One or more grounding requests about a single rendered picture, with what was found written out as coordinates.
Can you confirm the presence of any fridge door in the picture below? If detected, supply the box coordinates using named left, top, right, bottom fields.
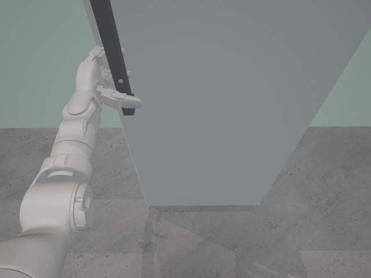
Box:
left=82, top=0, right=371, bottom=206

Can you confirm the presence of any robot left hand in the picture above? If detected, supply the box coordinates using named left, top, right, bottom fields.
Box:
left=75, top=46, right=143, bottom=110

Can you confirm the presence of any robot left upper arm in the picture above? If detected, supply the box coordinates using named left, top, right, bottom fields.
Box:
left=0, top=181, right=95, bottom=278

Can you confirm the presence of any handle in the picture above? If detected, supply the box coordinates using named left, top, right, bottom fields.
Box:
left=90, top=0, right=135, bottom=115

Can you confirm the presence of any left robot forearm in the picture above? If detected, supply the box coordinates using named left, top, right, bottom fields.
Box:
left=20, top=90, right=101, bottom=230

